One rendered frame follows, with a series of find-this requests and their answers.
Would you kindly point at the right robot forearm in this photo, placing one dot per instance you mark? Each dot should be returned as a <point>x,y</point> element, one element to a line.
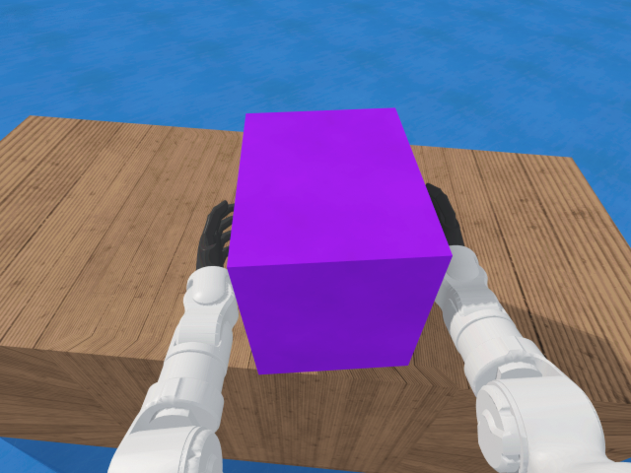
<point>488,340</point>

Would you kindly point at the left robot hand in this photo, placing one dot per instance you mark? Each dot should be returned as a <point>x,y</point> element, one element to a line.
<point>210,248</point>

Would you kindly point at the right robot hand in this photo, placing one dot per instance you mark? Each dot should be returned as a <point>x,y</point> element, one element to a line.
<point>446,215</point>

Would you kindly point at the right robot upper arm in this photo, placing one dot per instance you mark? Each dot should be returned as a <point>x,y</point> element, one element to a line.
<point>540,425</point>

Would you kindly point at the carton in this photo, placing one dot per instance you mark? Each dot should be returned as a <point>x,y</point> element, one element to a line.
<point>336,253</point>

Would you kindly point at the left robot upper arm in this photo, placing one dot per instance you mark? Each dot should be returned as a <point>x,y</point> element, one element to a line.
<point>193,449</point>

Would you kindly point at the pedestal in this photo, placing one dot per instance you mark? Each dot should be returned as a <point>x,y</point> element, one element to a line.
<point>100,223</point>

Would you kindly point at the left robot forearm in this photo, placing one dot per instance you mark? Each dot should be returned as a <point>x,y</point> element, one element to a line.
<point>188,392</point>

